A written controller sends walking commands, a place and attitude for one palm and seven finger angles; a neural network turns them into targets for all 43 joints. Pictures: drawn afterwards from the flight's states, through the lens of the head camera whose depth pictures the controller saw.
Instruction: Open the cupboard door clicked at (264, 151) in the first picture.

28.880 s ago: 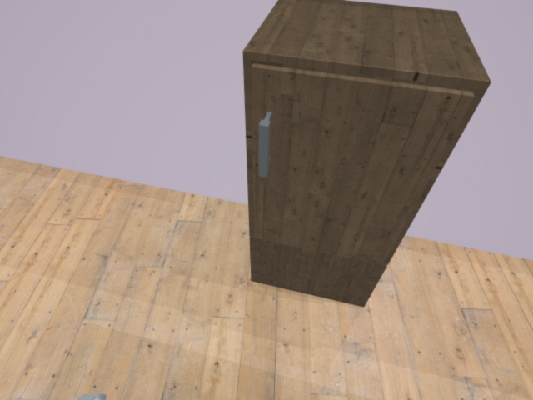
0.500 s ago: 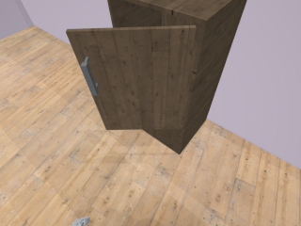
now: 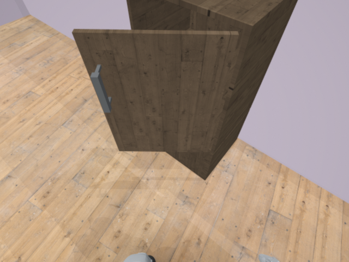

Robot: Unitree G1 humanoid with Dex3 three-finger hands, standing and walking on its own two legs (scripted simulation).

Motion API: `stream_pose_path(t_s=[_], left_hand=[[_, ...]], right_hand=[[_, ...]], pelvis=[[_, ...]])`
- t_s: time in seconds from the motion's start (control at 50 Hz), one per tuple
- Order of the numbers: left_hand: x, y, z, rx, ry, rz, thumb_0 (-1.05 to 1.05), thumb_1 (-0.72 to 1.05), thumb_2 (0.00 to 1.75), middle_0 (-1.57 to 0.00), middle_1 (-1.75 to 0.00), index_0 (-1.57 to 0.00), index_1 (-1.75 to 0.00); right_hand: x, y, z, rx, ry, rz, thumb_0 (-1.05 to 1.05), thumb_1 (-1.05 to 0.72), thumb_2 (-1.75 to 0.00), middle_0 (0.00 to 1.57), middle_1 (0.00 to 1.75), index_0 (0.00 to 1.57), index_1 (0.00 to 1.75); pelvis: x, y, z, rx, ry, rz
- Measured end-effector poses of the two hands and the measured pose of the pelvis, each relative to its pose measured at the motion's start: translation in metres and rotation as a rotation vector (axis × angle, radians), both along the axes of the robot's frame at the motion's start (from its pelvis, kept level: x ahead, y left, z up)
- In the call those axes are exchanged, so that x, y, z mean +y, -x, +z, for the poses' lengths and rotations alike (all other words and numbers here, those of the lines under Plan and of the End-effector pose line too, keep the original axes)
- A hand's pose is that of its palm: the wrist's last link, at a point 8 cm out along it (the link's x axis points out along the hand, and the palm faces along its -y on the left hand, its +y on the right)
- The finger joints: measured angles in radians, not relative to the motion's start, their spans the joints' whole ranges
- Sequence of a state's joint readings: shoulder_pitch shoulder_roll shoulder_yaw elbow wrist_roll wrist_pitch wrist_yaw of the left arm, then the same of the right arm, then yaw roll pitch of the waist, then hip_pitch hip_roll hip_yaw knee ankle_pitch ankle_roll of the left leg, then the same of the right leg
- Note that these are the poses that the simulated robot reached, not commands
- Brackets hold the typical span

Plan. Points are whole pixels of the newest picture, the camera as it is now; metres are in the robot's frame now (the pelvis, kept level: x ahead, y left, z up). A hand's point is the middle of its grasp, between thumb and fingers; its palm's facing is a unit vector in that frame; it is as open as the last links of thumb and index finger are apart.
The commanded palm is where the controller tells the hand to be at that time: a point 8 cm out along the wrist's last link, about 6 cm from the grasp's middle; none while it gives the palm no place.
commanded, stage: come to a stop and stand still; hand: left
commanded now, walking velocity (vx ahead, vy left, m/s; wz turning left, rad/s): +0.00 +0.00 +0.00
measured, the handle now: (103, 89) +0.57 +0.27 +0.01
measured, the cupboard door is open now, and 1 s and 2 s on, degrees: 39 39 39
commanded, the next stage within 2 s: look again from close up in 1.18 s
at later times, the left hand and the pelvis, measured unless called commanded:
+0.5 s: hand out of the picture +0.01 +0.15 -0.17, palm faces +0.05 -0.98 -0.17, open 7.4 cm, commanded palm none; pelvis -0.04 -0.02 +0.00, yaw +1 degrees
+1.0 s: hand out of the picture -0.11 +0.16 -0.18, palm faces +0.07 -0.99 -0.13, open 7.4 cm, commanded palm none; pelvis -0.06 +0.02 +0.01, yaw +0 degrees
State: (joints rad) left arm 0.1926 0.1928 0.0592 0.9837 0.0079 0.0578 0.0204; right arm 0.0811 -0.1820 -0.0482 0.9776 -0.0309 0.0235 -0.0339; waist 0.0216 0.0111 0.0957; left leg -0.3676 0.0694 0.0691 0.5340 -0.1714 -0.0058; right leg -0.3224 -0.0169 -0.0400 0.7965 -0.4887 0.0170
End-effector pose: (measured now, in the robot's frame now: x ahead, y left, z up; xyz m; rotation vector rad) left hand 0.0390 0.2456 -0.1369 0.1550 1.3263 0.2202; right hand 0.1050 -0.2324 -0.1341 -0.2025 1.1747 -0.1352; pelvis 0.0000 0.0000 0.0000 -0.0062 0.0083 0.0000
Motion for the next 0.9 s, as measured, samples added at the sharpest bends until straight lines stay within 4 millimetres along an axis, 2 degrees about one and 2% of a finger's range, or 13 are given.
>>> stream_pose_path(t_s=[0.06,0.18,0.3,0.38,0.48,0.7,0.8,0.9], left_hand=[[-0.007,-0.001,0.003,-0.056,-0.037,-0.044,0.01,0.91,0.89,-0.2,-0.3,-0.2,-0.3],[-0.026,0.006,0.011,-0.127,-0.052,-0.056,0.01,0.91,0.89,-0.2,-0.3,-0.2,-0.3],[-0.036,0.007,-0.002,-0.178,-0.001,-0.059,0.01,0.9,0.89,-0.2,-0.3,-0.2,-0.3],[-0.042,0.014,-0.003,-0.179,0.038,-0.052,0.01,0.9,0.89,-0.2,-0.3,-0.2,-0.3],[-0.043,0.038,-0.002,-0.146,0.057,-0.046,0.01,0.91,0.89,-0.2,-0.3,-0.2,-0.3],[-0.031,0.11,-0.009,0.025,0.07,-0.013,0.01,0.91,0.89,-0.2,-0.3,-0.2,-0.3],[-0.029,0.133,-0.01,0.08,0.085,0.001,0.01,0.91,0.89,-0.2,-0.3,-0.2,-0.3],[-0.031,0.149,-0.011,0.115,0.103,0.012,0.01,0.91,0.89,-0.2,-0.3,-0.2,-0.3]], right_hand=[[-0.016,0.009,-0.008,-0.015,-0.017,-0.003,0.0,-0.91,-0.9,0.21,0.29,0.2,0.3],[-0.039,0.031,-0.002,-0.038,-0.005,-0.037,0.0,-0.91,-0.9,0.2,0.29,0.2,0.3],[-0.038,0.056,0.002,-0.044,0.009,-0.047,0.0,-0.91,-0.9,0.2,0.29,0.2,0.3],[-0.028,0.079,0.009,-0.003,0.006,-0.027,0.0,-0.91,-0.9,0.2,0.29,0.2,0.3],[-0.02,0.105,0.011,0.038,0.0,-0.035,0.0,-0.92,-0.9,0.2,0.29,0.2,0.3],[-0.002,0.16,0.007,0.15,-0.01,-0.071,0.0,-0.92,-0.9,0.2,0.29,0.2,0.3],[0.011,0.175,0.005,0.189,-0.024,-0.083,0.0,-0.91,-0.9,0.2,0.29,0.2,0.3],[0.025,0.181,0.003,0.203,-0.038,-0.091,0.0,-0.91,-0.9,0.2,0.29,0.2,0.3]], pelvis=[[-0.014,0.006,-0.007,-0.009,-0.019,-0.006],[-0.026,0.012,-0.006,-0.03,-0.003,0.012],[-0.028,0.022,-0.011,-0.05,0.02,0.027],[-0.028,0.032,-0.003,-0.059,0.014,0.017],[-0.023,0.043,0.003,-0.048,0.016,0.016],[-0.008,0.054,0.005,-0.037,0.02,0.011],[0.0,0.056,0.006,-0.037,0.02,0.009],[0.009,0.059,0.006,-0.035,0.018,0.007]])
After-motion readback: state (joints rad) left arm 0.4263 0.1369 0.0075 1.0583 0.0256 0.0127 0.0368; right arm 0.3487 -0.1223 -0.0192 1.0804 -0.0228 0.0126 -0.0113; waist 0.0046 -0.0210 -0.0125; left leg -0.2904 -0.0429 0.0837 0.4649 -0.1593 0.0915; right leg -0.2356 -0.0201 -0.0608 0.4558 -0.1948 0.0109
